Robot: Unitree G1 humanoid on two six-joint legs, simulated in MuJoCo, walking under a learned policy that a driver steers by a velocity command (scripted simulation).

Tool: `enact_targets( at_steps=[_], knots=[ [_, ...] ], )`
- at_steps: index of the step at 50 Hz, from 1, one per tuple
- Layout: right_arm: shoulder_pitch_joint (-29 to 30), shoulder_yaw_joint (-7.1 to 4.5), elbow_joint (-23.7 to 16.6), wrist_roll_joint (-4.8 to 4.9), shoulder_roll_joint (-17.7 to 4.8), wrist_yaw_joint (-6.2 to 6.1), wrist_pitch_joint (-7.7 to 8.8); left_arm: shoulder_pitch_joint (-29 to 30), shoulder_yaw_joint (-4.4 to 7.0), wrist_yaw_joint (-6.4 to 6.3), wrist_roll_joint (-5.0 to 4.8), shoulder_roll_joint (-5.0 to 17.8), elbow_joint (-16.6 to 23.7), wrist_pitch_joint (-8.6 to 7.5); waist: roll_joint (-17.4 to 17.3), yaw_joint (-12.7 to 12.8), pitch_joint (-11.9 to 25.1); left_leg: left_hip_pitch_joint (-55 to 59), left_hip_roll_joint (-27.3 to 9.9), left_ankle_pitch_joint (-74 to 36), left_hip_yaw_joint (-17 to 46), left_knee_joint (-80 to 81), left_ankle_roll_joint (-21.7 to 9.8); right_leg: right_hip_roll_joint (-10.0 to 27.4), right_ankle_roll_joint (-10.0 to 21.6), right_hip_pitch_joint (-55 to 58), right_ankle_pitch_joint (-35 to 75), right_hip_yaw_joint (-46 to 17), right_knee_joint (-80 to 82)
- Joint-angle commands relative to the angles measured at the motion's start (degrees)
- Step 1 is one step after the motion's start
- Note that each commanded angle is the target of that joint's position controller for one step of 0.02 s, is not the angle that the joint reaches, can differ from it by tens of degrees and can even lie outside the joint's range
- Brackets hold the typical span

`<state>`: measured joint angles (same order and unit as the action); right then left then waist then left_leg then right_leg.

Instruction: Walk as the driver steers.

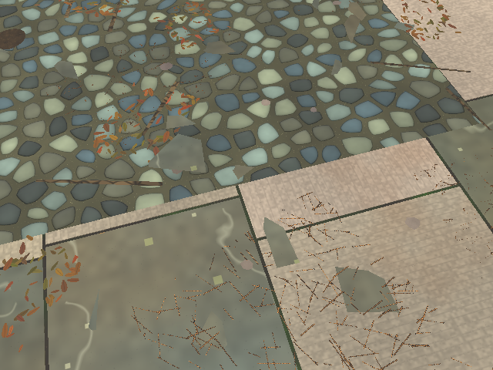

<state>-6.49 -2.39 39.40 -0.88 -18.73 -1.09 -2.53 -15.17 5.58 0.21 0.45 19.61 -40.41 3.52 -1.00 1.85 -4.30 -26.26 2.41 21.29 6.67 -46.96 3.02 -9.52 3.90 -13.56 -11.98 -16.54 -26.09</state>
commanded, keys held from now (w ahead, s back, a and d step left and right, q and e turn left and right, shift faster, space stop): q+shift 0.10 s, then w+q+shift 0.60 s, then w+e+shift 0.30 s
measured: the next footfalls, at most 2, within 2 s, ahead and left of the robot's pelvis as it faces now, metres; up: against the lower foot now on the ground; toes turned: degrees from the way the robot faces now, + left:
left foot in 0.14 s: +0.08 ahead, +0.12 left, +0.00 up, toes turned -8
right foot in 0.46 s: +0.14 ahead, -0.09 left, +0.00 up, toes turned +16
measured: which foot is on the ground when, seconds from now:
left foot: up 0.00-0.12, down 0.14-0.44, up 0.46-0.86, down 0.88-1.00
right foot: down 0.00-0.14, up 0.16-0.44, down 0.46-0.88, up 0.90-1.00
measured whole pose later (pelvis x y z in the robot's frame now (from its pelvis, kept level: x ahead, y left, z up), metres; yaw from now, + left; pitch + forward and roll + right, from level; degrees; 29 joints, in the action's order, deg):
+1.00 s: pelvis +0.39 +0.22 -0.02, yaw +24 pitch +2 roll +0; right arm -9.7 -1.0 42.7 -3.5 -15.1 1.6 3.4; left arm -25.9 1.3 1.0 -0.3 14.1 -51.8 -3.9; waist -0.4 4.4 -2.9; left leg -21.4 0.1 16.4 -7.0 -36.7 -3.5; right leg 4.4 5.2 -18.0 -15.6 -2.9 -73.5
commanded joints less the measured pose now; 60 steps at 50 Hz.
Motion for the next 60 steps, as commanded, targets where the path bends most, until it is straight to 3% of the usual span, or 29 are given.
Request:
enact_targets(
  at_steps=[1,4,6,7,8,9,11,15,19,21,22,23,24,25,27,33,37,39,41,43,44,45,46,47,49,51,53,56,60],
  knots=[
    [-0.35,-0.76,-3.19,0.43,-4.7,-0.35,1.28,-0.37,1.75,-0.31,0.66,7.94,3.37,-0.54,9.15,0.72,8.48,1.36,0.29,-0.31,-2.96,3.03,-1.04,14.67,6.78,7.38,24.03,-12.0,2.44],
    [-3.13,-0.16,-1.98,0.58,-3.4,-0.32,1.38,1.97,-0.21,-0.73,0.84,4.72,2.91,-0.41,9.08,-0.68,8.55,12.02,-1.03,-2.5,-4.75,12.22,-2.84,14.77,4.96,2.54,25.07,-10.52,1.9],
    [-4.81,0.8,-0.43,-0.37,-1.15,-0.37,1.73,0.11,-1.82,-1.39,0.75,2.46,1.33,-0.75,5.27,-1.48,9.93,24.02,-1.23,-6.97,-1.98,25.27,-4.77,11.72,1.79,-2.49,-0.31,-7.82,2.11],
    [-5.69,0.31,-0.14,-1.15,-4.66,-0.44,1.89,-2.42,-2.1,-1.18,1.91,1.74,0.9,-1.03,-3.96,-0.57,8.57,24.96,-8.26,8.22,10.53,29.01,-7.22,7.49,1.15,-7.01,-19.51,-2.0,-6.06],
    [-10.12,-1.67,1.43,-1.38,-12.21,0.3,1.5,1.31,-1.73,-0.73,2.1,3.98,3.0,-1.35,-10.81,-2.52,4.86,22.53,-16.38,29.32,29.0,38.23,-14.13,0.52,-0.07,-16.03,-22.78,9.08,-14.38],
    [-12.96,-2.6,3.44,-1.22,-12.79,1.53,1.27,5.33,-1.14,-0.75,2.81,6.62,4.3,-2.06,-11.57,-4.06,-1.46,18.18,-19.59,35.95,39.37,42.94,-17.82,3.24,-0.84,-20.94,-22.61,11.26,-20.65],
    [-10.3,-2.11,3.37,0.13,-8.97,2.56,2.03,8.41,-1.29,0.12,2.09,6.65,4.29,-3.93,-6.81,-2.5,-3.64,13.3,-15.01,22.65,31.67,40.87,-15.22,6.22,-3.13,-18.1,-12.56,10.99,-23.73],
    [-10.07,-2.93,3.76,0.77,-8.47,2.31,3.28,10.21,-2.57,1.48,2.4,2.77,4.44,-5.51,-7.59,-2.4,2.29,11.99,-6.23,9.19,22.36,38.17,-13.08,5.28,-5.93,-11.19,-7.04,13.98,-21.4],
    [-7.99,-4.13,2.41,0.55,-8.48,2.76,2.89,12.33,-3.56,0.25,-0.03,0.96,5.85,-5.93,-8.12,-2.2,2.42,8.55,-4.21,7.35,23.98,34.6,-13.39,3.61,-6.34,-3.86,-11.11,14.17,-5.07],
    [-4.86,-4.36,1.14,0.21,-7.56,2.82,2.49,6.36,-3.2,-1.38,-1.04,1.51,4.02,-6.31,-5.42,1.16,3.48,1.76,-1.93,6.4,23.02,29.65,-10.83,4.18,-5.24,9.83,-2.02,14.95,7.52],
    [-4.1,-4.21,0.58,0.69,-6.17,2.68,2.93,1.92,-2.34,-2.47,-0.57,4.43,2.88,-6.79,-3.07,2.91,5.43,-7.93,0.49,7.3,19.79,24.12,-7.98,7.98,-4.25,23.08,-0.19,13.3,7.79],
    [-4.68,-3.28,-0.43,1.78,-2.54,2.47,3.85,-3.34,-1.17,-3.4,0.36,8.55,2.27,-7.34,4.82,4.88,9.46,-17.53,3.64,11.54,12.53,10.83,-5.93,19.57,-1.98,33.88,-10.5,3.14,10.21],
    [-3.44,-1.68,-3.57,2.53,1.36,2.36,4.64,-2.88,0.11,-3.82,1.82,14.2,3.12,-7.16,14.56,4.71,11.51,-26.0,5.66,8.76,3.37,-3.58,-5.52,34.25,2.98,33.29,-29.44,-17.42,15.69],
    [0.02,-1.7,-4.86,1.07,-2.27,2.36,4.37,0.03,0.22,-3.48,2.92,12.11,2.69,-7.1,8.33,3.25,8.58,-28.15,-2.65,1.93,1.17,-10.99,-5.86,36.92,6.16,26.38,-31.58,-19.77,14.84],
    [-0.59,-2.37,-3.72,-0.62,-3.91,3.8,3.83,0.55,-1.59,-2.17,2.36,5.93,2.92,-7.96,3.83,1.88,5.21,-27.59,-4.05,-3.03,-0.02,-16.19,-5.52,29.83,4.13,21.89,-24.38,-8.29,15.43],
    [5.59,-1.57,-6.75,-1.16,-2.91,6.82,2.29,-7.22,-2.07,-0.4,1.77,4.09,-1.7,-9.93,6.17,2.4,-1.05,-32.44,-7.23,-11.41,-4.12,-25.72,-5.53,23.81,1.37,18.03,-3.91,12.83,19.23],
    [12.81,0.25,-9.71,-1.46,-0.93,7.67,2.81,-9.45,-2.81,-0.17,2.2,1.92,-4.62,-11.1,4.75,1.98,-6.31,-23.51,-6.27,-16.19,-7.57,-9.33,-6.89,22.11,1.3,10.42,7.18,21.45,23.98],
    [14.72,1.18,-10.24,-1.36,0.16,7.79,3.37,-10.95,-2.54,-0.21,1.71,4.14,-6.69,-10.86,4.71,1.62,-7.42,-13.93,-3.66,-14.37,-12.15,0.62,-9.61,23.38,2.54,9.34,21.18,23.32,27.07],
    [11.31,1.17,-9.3,-1.68,-0.53,6.54,3.71,-12.29,-2.14,-0.55,1.26,8.45,-8.93,-10.22,8.2,-1.55,-3.0,-2.61,1.11,-7.46,-16.31,4.66,-12.05,24.91,3.79,13.84,61.11,24.79,17.19],
    [-10.47,-1.06,-3.0,-2.35,-5.15,4.25,4.12,-11.09,-1.49,-1.02,0.84,12.02,-10.78,-8.96,10.55,-13.84,9.71,23.48,3.12,-6.06,-12.82,10.21,-14.05,25.5,3.15,10.9,72.45,23.6,-8.98],
    [-20.44,-2.97,0.42,-3.2,-10.48,3.0,4.49,-9.5,-2.04,-0.8,0.55,9.56,-9.29,-9.18,8.67,-18.06,16.59,42.42,-4.52,-2.24,-3.77,11.31,-13.91,21.65,2.71,-3.06,51.28,22.66,-27.96],
    [-20.2,-4.2,0.46,-4.36,-16.59,2.24,5.48,-14.99,-4.42,0.72,-0.92,-2.14,-5.62,-9.5,-10.84,-9.79,26.2,58.23,-26.34,14.6,25.39,17.53,-14.85,11.66,1.46,-24.16,-16.71,18.16,-52.29],
    [-22.58,-4.27,-0.34,-3.1,-15.46,1.96,5.66,-8.24,-2.63,0.26,-1.82,4.7,-4.7,-9.97,-2.91,-14.34,31.02,51.46,-28.26,13.87,35.91,26.64,-12.53,9.77,3.21,-24.36,-12.59,8.1,-58.52],
    [-18.45,-3.51,2.41,-3.09,-12.28,1.81,6.06,-3.49,-1.91,0.05,-2.3,4.96,-3.42,-9.7,-1.39,-10.6,17.62,41.47,-24.94,7.17,25.28,27.44,-11.16,12.22,3.3,-28.23,-4.72,9.35,-57.61],
    [-11.06,-2.08,2.7,-2.48,-5.96,2.0,6.91,-6.08,-2.68,0.89,-0.92,1.37,-5.86,-8.5,-1.41,-4.6,6.5,25.77,-20.23,-0.89,11.19,31.35,-9.75,16.54,2.2,-24.75,-0.31,11.57,-50.93],
    [-10.52,-0.62,3.79,-1.49,-1.25,1.92,7.81,-10.01,-2.85,1.69,0.22,-1.3,-8.11,-6.15,-3.35,-1.13,3.09,17.13,-18.09,-8.21,3.15,35.26,-9.75,17.24,0.85,-19.87,-0.17,12.38,-49.4],
    [-11.4,-0.07,5.95,-0.28,0.21,2.15,9.43,-7.82,-2.88,1.82,0.72,-3.3,-7.67,-5.06,-2.76,0.86,-1.3,15.47,-16.45,-36.25,-5.23,35.33,-9.96,15.87,-0.2,-21.68,-1.16,13.37,-45.7],
    [-8.99,0.79,7.18,-0.01,1.9,2.05,10.4,-1.58,-3.67,2.14,1.0,-5.35,-5.0,-5.97,-6.08,2.39,-3.5,12.65,-10.09,-53.82,-16.93,36.72,-8.9,11.88,-0.58,-19.61,8.28,18.69,-29.8],
    [-11.88,0.27,9.55,1.77,-2.53,0.67,10.76,0.18,-4.69,3.35,1.71,-5.46,-5.98,-7.33,-4.3,1.53,0.41,15.67,-11.42,-57.28,-18.28,33.16,-9.54,6.1,0.03,-4.14,23.52,24.19,-8.93]
  ],
)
